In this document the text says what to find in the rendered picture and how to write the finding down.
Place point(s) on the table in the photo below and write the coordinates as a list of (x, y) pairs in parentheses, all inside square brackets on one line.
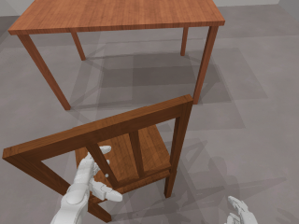
[(78, 16)]

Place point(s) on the right robot hand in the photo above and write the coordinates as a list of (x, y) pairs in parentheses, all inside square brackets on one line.
[(246, 217)]

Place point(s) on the chair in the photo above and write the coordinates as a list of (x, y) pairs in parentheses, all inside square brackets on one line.
[(138, 155)]

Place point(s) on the left robot forearm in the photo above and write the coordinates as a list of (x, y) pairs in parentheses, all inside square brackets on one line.
[(74, 205)]

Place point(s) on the left robot hand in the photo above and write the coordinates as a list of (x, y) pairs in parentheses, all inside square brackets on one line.
[(87, 169)]

